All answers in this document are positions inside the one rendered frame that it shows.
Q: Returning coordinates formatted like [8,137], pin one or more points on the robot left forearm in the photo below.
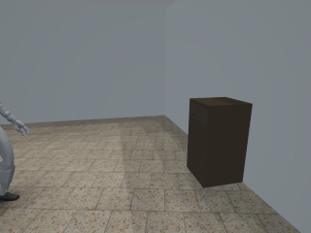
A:
[6,114]

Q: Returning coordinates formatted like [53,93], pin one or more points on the left robot hand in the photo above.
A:
[17,126]

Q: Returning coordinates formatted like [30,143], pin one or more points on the drawer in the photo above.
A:
[202,115]

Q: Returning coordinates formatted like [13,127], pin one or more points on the left robot shin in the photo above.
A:
[5,179]

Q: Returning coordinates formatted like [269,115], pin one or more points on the left robot thigh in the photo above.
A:
[6,151]

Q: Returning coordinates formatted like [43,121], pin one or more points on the cabinet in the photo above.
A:
[217,151]

